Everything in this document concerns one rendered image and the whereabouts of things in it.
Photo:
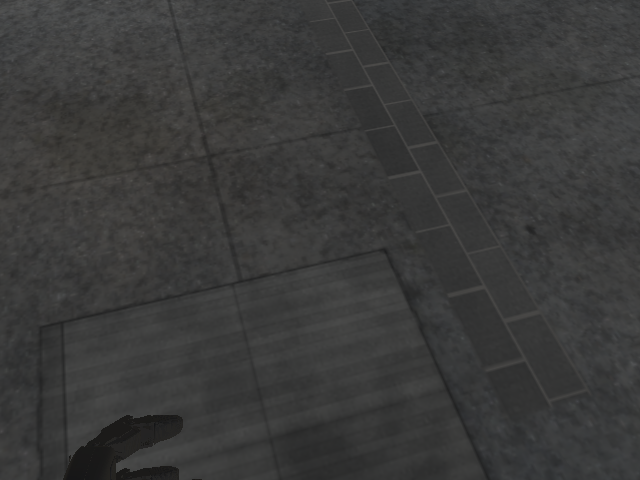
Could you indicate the left robot hand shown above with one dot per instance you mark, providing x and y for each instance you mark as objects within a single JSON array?
[{"x": 97, "y": 460}]

